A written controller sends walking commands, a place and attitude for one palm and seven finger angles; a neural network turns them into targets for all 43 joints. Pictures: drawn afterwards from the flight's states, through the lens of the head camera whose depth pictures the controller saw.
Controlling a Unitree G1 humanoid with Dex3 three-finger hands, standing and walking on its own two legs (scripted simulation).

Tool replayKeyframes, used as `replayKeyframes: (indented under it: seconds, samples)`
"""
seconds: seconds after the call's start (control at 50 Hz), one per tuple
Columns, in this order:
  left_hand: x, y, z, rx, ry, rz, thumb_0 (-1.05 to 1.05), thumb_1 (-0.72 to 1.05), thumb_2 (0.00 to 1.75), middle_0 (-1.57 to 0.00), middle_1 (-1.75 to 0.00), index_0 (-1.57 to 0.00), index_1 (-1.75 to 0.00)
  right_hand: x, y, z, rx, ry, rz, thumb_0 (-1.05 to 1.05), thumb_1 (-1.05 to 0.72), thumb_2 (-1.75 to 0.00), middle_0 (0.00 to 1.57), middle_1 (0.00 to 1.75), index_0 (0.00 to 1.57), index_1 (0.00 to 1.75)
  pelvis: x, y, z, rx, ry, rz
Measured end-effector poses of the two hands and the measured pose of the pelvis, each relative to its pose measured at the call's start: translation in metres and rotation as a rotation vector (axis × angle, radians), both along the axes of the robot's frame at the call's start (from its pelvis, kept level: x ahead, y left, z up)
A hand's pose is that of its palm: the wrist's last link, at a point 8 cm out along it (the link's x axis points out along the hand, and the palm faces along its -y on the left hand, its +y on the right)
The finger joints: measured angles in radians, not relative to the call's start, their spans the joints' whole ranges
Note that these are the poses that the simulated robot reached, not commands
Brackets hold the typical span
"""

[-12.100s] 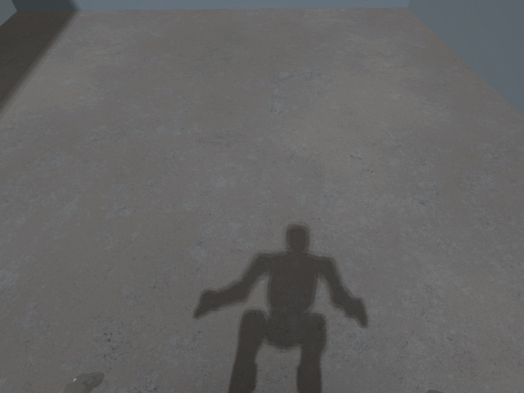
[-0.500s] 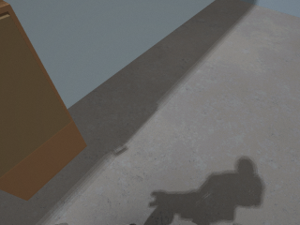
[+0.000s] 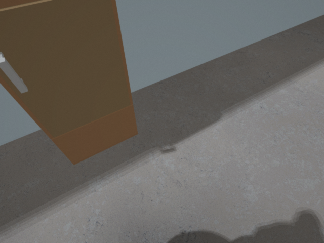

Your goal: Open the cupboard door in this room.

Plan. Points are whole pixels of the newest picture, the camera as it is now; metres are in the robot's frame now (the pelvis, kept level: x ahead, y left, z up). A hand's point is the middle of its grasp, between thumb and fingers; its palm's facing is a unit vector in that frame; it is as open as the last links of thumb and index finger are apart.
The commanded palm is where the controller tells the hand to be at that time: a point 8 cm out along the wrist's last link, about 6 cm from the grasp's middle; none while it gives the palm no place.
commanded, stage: turn to face it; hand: left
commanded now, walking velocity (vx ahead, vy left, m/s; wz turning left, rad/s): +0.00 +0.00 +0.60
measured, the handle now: (12, 72) +0.57 +0.54 +0.03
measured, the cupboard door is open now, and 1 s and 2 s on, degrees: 0 0 0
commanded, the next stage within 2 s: take the last steps up to it in 0.84 s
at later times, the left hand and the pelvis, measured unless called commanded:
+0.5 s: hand out of the picture +0.05 +0.19 -0.13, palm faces +0.27 -0.91 -0.32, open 7.4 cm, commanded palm none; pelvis +0.00 -0.04 +0.00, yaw +17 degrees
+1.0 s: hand out of the picture -0.13 +0.18 -0.17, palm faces +0.52 -0.82 -0.24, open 7.4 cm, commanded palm none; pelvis -0.04 -0.01 +0.01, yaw +29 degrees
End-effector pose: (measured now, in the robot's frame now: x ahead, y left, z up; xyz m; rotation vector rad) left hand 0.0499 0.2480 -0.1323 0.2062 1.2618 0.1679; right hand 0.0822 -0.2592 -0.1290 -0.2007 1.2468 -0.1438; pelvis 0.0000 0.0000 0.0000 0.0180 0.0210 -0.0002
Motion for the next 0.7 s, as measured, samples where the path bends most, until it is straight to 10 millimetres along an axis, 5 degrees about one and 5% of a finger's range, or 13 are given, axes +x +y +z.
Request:
replayKeyframes:
  seconds: [0.1, 0.2, 0.4, 0.56, 0.7]
  samples:
    - [-0.019, 0.030, -0.008, 0.018, 0.054, 0.079, 0.01, 0.90, 0.90, -0.20, -0.30, -0.20, -0.30, 0.024, 0.018, 0.010, -0.030, -0.063, 0.068, 0.00, -0.90, -0.90, 0.20, 0.30, 0.20, 0.30, -0.002, 0.010, -0.001, -0.009, -0.001, 0.048]
    - [-0.011, 0.039, 0.008, 0.037, -0.008, 0.119, 0.01, 0.91, 0.90, -0.20, -0.30, -0.20, -0.29, 0.028, 0.024, 0.014, -0.025, -0.052, 0.112, 0.00, -0.90, -0.90, 0.20, 0.30, 0.20, 0.30, -0.002, 0.009, 0.007, -0.022, -0.004, 0.102]
    - [0.009, 0.007, 0.029, 0.102, -0.169, 0.159, 0.01, 0.90, 0.90, -0.20, -0.30, -0.20, -0.29, 0.039, -0.002, -0.017, 0.040, -0.014, 0.176, 0.00, -0.90, -0.90, 0.21, 0.30, 0.20, 0.30, 0.000, -0.027, -0.003, 0.002, -0.014, 0.225]
    - [-0.043, -0.030, 0.039, 0.096, -0.116, 0.269, 0.01, 0.90, 0.90, -0.20, -0.30, -0.20, -0.30, 0.062, -0.013, -0.012, 0.053, 0.007, 0.269, 0.00, -0.91, -0.90, 0.20, 0.30, 0.20, 0.30, -0.002, -0.043, 0.009, 0.029, -0.034, 0.328]
    - [-0.102, -0.046, 0.026, 0.047, -0.032, 0.389, 0.01, 0.90, 0.90, -0.21, -0.30, -0.20, -0.30, 0.076, 0.004, -0.003, 0.030, 0.030, 0.375, 0.00, -0.91, -0.90, 0.20, 0.30, 0.19, 0.30, -0.007, -0.044, 0.012, 0.027, -0.029, 0.401]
